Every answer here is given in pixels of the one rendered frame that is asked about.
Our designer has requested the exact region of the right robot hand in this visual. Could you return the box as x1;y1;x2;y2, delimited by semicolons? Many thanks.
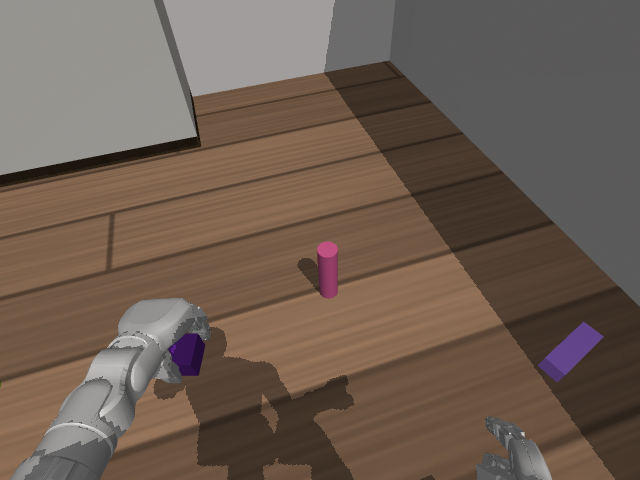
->
476;416;552;480

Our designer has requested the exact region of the left robot hand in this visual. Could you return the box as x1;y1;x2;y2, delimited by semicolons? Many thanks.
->
118;298;212;383

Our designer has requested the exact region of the left robot arm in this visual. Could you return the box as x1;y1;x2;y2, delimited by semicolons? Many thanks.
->
9;332;162;480

